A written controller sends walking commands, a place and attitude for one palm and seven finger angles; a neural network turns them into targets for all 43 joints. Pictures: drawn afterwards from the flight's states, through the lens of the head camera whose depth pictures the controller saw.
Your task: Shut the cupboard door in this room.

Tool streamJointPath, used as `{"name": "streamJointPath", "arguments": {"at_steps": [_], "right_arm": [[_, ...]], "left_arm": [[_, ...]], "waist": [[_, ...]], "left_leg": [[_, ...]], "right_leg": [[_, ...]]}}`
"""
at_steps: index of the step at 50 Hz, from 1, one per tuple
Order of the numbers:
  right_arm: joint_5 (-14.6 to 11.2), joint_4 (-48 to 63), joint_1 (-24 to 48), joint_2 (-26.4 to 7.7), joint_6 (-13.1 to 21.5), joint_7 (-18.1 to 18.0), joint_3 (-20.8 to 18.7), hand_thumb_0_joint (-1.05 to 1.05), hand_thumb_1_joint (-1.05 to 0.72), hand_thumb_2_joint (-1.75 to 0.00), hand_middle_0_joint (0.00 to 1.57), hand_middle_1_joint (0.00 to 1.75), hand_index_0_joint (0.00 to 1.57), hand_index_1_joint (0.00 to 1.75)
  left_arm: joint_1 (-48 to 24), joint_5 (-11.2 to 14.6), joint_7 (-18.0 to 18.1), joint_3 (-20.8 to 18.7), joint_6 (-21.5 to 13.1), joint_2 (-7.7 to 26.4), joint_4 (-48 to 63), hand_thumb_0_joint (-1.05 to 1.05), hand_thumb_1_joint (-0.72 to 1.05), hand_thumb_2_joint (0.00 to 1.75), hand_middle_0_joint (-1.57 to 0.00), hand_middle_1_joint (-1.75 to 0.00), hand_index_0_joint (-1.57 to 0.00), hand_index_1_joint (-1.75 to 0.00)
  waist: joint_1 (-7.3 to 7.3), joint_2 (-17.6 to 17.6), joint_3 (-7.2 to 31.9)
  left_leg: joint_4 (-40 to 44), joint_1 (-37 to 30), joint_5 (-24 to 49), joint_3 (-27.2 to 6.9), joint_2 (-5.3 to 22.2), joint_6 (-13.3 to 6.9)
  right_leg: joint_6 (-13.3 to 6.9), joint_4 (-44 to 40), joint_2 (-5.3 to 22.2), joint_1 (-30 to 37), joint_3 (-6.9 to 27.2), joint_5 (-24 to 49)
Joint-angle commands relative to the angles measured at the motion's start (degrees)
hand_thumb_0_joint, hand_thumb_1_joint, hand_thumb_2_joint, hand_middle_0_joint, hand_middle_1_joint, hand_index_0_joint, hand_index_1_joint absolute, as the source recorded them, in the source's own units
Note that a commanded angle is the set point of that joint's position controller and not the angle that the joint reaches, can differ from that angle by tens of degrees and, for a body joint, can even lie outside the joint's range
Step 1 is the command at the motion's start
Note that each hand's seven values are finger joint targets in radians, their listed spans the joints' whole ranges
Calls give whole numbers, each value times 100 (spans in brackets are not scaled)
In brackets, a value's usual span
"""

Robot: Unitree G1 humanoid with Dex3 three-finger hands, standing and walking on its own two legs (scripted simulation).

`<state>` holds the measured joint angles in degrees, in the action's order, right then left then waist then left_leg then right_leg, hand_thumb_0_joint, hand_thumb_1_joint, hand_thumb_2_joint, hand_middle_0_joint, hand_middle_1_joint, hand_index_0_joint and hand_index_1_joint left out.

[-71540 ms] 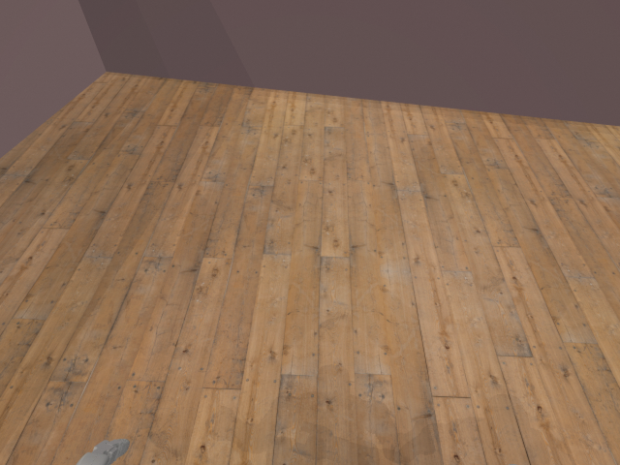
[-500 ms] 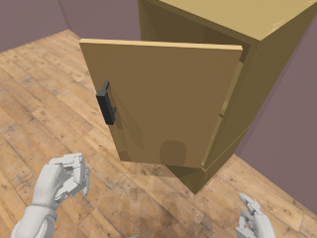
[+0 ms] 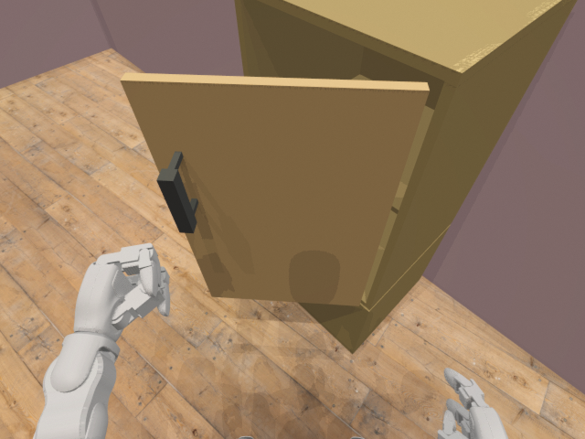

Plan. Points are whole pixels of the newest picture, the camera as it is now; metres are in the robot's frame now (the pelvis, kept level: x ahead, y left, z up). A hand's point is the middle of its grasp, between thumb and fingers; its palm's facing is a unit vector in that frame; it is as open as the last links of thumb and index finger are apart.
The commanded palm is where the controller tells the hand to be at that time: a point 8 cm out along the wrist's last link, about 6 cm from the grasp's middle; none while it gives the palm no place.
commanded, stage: bring the fist close to the handle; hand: left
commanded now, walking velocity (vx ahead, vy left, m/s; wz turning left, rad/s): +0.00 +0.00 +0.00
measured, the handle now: (182, 193) +0.45 +0.19 +0.07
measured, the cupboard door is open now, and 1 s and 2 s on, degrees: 42 42 28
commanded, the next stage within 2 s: push the door shut along its arc in 0.92 s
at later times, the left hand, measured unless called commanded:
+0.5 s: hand (184, 254) +0.34 +0.16 +0.07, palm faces -0.05 -1.00 -0.03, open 3.1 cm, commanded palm +0.32 +0.21 +0.07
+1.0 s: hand (188, 245) +0.35 +0.16 +0.08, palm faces -0.04 -1.00 -0.02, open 3.1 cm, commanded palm +0.32 +0.22 +0.07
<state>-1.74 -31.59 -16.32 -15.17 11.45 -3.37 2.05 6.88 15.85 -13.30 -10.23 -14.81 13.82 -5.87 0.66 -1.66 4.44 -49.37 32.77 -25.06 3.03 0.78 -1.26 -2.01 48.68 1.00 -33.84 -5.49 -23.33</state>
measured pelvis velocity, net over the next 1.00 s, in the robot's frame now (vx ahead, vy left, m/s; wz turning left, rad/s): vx -0.01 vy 0.01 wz -0.01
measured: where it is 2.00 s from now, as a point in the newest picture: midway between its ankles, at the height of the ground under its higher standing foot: outside the picture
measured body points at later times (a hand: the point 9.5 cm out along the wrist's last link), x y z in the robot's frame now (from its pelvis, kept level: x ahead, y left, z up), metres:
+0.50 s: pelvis +0.00 +0.01 +0.00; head +0.05 -0.01 +0.45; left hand +0.33 +0.22 +0.08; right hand +0.14 -0.24 -0.10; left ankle +0.00 +0.10 -0.70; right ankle +0.01 -0.10 -0.70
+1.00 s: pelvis -0.01 +0.01 +0.00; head +0.04 +0.00 +0.45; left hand +0.34 +0.22 +0.08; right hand +0.12 -0.24 -0.10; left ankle +0.00 +0.10 -0.70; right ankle +0.01 -0.10 -0.70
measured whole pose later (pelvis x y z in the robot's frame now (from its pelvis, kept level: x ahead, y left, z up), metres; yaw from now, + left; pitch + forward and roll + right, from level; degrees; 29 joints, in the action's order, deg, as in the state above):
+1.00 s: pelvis -0.01 +0.01 +0.00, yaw -1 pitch +9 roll +0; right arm -1.9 -34.6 -15.7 -15.2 5.8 -2.1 1.5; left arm -14.1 12.1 -10.3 -8.8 -18.7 12.6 -27.6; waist 1.3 -1.5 3.8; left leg -47.8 33.3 -23.6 3.9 0.5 -1.9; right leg -1.5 47.3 1.2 -34.7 -4.5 -21.6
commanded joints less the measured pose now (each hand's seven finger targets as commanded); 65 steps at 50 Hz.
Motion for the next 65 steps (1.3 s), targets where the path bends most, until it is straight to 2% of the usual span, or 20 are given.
{"name": "streamJointPath", "arguments": {"at_steps": [1, 7, 12, 13, 17, 19, 23, 26, 28, 31, 33, 36, 37, 38, 42, 43, 52, 55, 60, 65], "right_arm": [[-32, 733, 314, -675, 250, 62, -322, 0, -90, -90, 20, 30, 20, 30], [-79, 747, 269, -746, 176, 7, -361, 0, -90, -90, 20, 30, 20, 30], [-20, 604, 335, -677, 158, -12, -335, 0, -90, -90, 20, 30, 20, 30], [-12, 555, 302, -699, 120, -10, -337, 0, -90, -90, 20, 30, 20, 30], [-20, 516, 280, -673, 21, 76, -351, 0, -90, -90, 20, 30, 20, 30], [-36, 574, 235, -695, -56, 101, -359, 0, -90, -90, 20, 30, 20, 30], [-53, 551, 186, -749, -149, 85, -374, 0, -90, -90, 20, 30, 20, 30], [-47, 532, 209, -704, -153, 79, -360, 0, -90, -90, 20, 30, 20, 30], [-16, 528, 186, -724, -161, 81, -383, 0, -90, -90, 20, 30, 20, 30], [-16, 530, 176, -687, -192, 128, -377, 0, -90, -90, 20, 30, 20, 30], [-11, 507, 143, -716, -243, 134, -396, 0, -90, -90, 20, 30, 20, 30], [-48, 492, 187, -729, -311, 133, -381, 0, -90, -90, 20, 30, 20, 30], [-45, 507, 219, -721, -311, 128, -381, 0, -90, -90, 20, 30, 20, 30], [-45, 526, 196, -744, -321, 106, -397, 0, -90, -90, 20, 30, 20, 30], [-40, 479, 207, -699, -262, 86, -388, 0, -90, -90, 20, 30, 20, 30], [-31, 475, 155, -723, -253, 77, -396, 0, -90, -90, 20, 30, 20, 30], [-50, 470, 164, -768, -359, 97, -378, 0, -90, -90, 20, 30, 20, 30], [-52, 424, 166, -747, -344, 63, -362, 0, -90, -90, 20, 30, 20, 30], [-49, 306, 65, -765, -290, 27, -370, 0, -90, -90, 20, 30, 20, 30], [-75, 201, -102, -866, -426, 42, -359, 0, -90, -90, 20, 30, 20, 30]], "left_arm": [[-915, -28, 21, -293, -543, 720, 801, 0, 90, 90, -130, -150, -130, -150], [-1731, -21, -206, 3, -301, 675, 819, 0, 90, 90, -130, -150, -130, -150], [-2408, -43, 173, -313, -534, 843, 752, 0, 90, 90, -130, -150, -130, -150], [-2403, -91, 258, -503, -556, 1071, 539, 0, 90, 90, -130, -150, -130, -150], [-2506, -256, 304, -269, -515, 791, -11, 0, 90, 90, -130, -150, -130, -150], [-2348, -267, 230, -148, -383, 682, -256, 0, 90, 90, -130, -150, -130, -150], [-2996, -228, 165, -114, -297, 742, -455, 0, 90, 90, -130, -150, -130, -150], [-3588, -224, 258, 9, -438, 564, -386, 0, 90, 90, -130, -150, -130, -150], [-3384, -249, 371, -257, -557, 821, -371, 0, 90, 90, -130, -150, -130, -150], [-3107, -307, 407, -229, -670, 740, -438, 0, 90, 90, -130, -150, -130, -150], [-2976, -336, 408, -301, -650, 813, -747, 0, 90, 90, -130, -150, -130, -150], [-3367, -374, 372, -231, -602, 820, -940, 0, 90, 90, -130, -150, -130, -150], [-3520, -349, 353, -150, -613, 741, -834, 0, 90, 90, -130, -150, -130, -150], [-3459, -340, 360, -318, -618, 938, -814, 0, 90, 90, -130, -150, -130, -150], [-3978, -286, 344, -44, -765, 669, -547, 0, 90, 90, -130, -150, -130, -150], [-3793, -255, 348, -118, -781, 720, -639, 0, 90, 90, -130, -150, -130, -150], [-3678, -322, 215, -281, -631, 917, -1323, 0, 90, 90, -130, -150, -130, -150], [-4641, -336, 138, -78, -732, 897, -1133, 0, 90, 90, -130, -150, -130, -150], [-4966, -270, -23, -59, -918, 943, -1287, 0, 90, 90, -130, -150, -130, -150], [-5028, -315, -199, -214, -562, 1131, -2612, 0, 90, 90, -130, -150, -130, -150]], "waist": [[-1, -9, 1085], [140, 96, 1270], [80, 212, 1501], [38, 280, 1435], [3, -56, 1498], [-13, 44, 1583], [102, 305, 1458], [146, 241, 1518], [19, 204, 1676], [-36, 204, 1799], [-23, 379, 1599], [71, 268, 1232], [97, 161, 1303], [53, 194, 1401], [136, -53, 1715], [115, 202, 1738], [67, 264, 1427], [247, 2, 1551], [278, -6, 1968], [339, 483, 1337]], "left_leg": [[619, -292, 1559, -298, -134, 29], [634, -462, 1496, -367, -117, -2], [645, -484, 1541, -380, -109, 15], [639, -412, 1519, -376, -92, 9], [682, -538, 1729, -348, -102, 46], [690, -530, 1923, -329, -101, 39], [692, -490, 1743, -338, -86, 21], [727, -561, 1638, -357, -87, 28], [725, -637, 1819, -358, -72, 25], [768, -639, 1957, -316, -80, 42], [775, -509, 1783, -292, -78, 20], [866, -381, 1336, -292, -85, 28], [849, -442, 1315, -269, -107, 11], [841, -471, 1347, -270, -96, 2], [823, -734, 1500, -332, -76, 21], [812, -701, 1560, -346, -63, 8], [861, -380, 1309, -304, -110, 12], [801, -569, 1288, -345, -96, -4], [705, -798, 1659, -407, -72, 12], [734, -252, 1300, -403, -95, 9]], "right_leg": [[121, -621, -40, 858, 409, 1642], [133, -703, -42, 826, 395, 1571], [133, -606, -45, 926, 398, 1575], [122, -614, -44, 951, 418, 1520], [80, -532, -46, 887, 366, 1768], [81, -547, -35, 1040, 370, 2011], [97, -648, -58, 967, 379, 1885], [93, -648, -62, 875, 369, 1751], [75, -605, -66, 1021, 381, 1888], [71, -564, -58, 1140, 373, 2066], [93, -627, -63, 1091, 388, 1918], [88, -743, -58, 859, 400, 1463], [93, -772, -57, 864, 436, 1463], [84, -780, -55, 975, 442, 1457], [68, -705, -83, 916, 410, 1592], [74, -705, -92, 1004, 388, 1638], [79, -762, -52, 949, 438, 1487], [78, -728, -62, 783, 450, 1455], [55, -596, -85, 856, 428, 1811], [90, -672, -69, 619, 406, 1544]]}}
